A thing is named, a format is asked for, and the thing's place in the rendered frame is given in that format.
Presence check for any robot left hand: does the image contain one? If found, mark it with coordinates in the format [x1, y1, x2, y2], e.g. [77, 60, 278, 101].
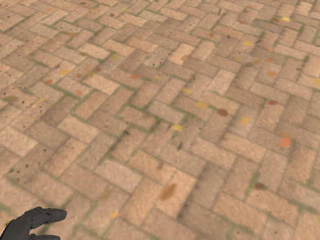
[0, 206, 67, 240]

